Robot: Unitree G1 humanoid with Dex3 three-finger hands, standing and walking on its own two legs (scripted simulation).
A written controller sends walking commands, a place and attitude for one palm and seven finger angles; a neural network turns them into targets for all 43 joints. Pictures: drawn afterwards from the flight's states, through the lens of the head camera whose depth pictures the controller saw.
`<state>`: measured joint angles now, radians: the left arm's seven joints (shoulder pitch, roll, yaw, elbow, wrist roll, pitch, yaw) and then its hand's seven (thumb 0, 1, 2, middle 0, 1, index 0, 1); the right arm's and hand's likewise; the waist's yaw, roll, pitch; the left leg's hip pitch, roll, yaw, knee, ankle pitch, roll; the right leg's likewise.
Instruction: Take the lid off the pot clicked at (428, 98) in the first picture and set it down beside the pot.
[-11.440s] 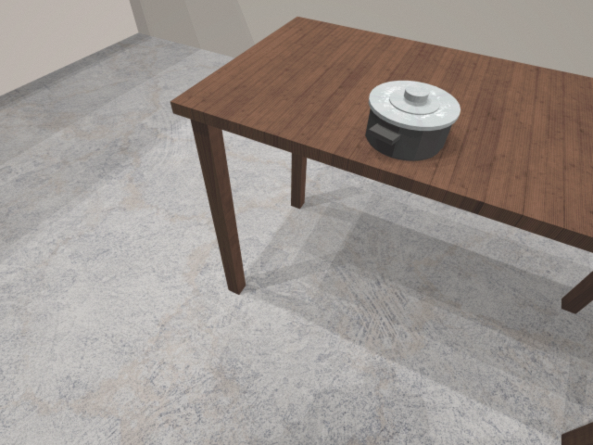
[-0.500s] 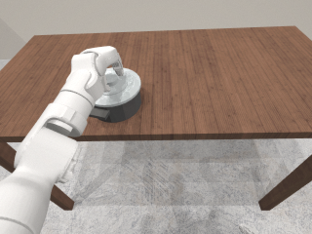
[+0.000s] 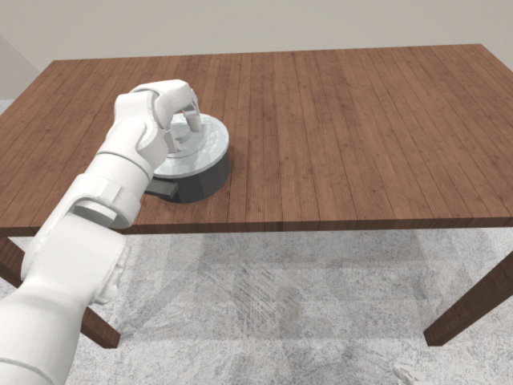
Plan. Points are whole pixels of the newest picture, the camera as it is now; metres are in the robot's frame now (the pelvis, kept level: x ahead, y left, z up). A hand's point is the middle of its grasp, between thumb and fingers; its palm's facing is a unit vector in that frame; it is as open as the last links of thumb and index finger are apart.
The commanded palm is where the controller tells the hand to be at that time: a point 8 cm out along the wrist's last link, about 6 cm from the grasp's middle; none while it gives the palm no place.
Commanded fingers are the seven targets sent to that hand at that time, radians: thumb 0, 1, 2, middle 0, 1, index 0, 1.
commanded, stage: close the fingers and squeeze the knob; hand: left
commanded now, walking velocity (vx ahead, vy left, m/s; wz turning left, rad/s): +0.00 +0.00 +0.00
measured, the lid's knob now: (178, 133) +0.49 +0.14 +0.15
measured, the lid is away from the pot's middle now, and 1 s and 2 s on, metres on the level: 0.00 0.00 0.00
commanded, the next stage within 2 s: lift the lid straight up in 1.08 s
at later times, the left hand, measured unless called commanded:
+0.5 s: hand (172, 132) +0.46 +0.14 +0.18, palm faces -0.34 -0.07 -0.94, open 7.2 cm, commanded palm +0.45 +0.13 +0.23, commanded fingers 0.00 0.50 0.68 -0.80 -1.00 -0.81 -1.00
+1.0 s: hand (172, 132) +0.45 +0.13 +0.18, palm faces -0.34 -0.06 -0.94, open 7.1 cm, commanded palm +0.44 +0.13 +0.23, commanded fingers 0.00 0.70 0.82 -0.85 -1.02 -0.86 -1.03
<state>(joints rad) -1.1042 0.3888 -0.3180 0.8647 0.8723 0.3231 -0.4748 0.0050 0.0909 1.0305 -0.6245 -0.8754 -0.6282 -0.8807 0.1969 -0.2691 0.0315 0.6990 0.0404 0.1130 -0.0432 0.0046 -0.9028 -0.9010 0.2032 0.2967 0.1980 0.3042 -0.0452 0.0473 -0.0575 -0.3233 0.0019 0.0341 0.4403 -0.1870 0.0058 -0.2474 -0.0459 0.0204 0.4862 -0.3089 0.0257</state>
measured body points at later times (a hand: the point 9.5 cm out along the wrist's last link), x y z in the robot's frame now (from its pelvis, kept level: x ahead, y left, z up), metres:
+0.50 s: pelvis +0.00 +0.00 +0.00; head +0.02 -0.03 +0.45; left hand +0.47 +0.14 +0.23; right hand +0.13 -0.25 -0.13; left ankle +0.02 +0.12 -0.74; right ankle -0.04 -0.14 -0.74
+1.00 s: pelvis +0.00 +0.00 +0.00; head +0.02 -0.03 +0.45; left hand +0.47 +0.14 +0.23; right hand +0.13 -0.25 -0.13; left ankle +0.02 +0.12 -0.74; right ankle -0.04 -0.14 -0.74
